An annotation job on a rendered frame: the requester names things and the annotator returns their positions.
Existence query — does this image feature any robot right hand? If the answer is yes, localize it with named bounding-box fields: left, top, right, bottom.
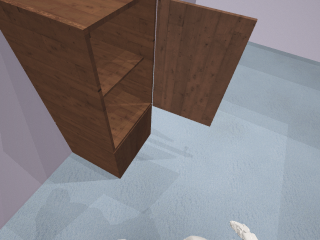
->
left=230, top=220, right=258, bottom=240

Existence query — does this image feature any cupboard door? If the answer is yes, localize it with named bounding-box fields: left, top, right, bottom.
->
left=152, top=0, right=258, bottom=127

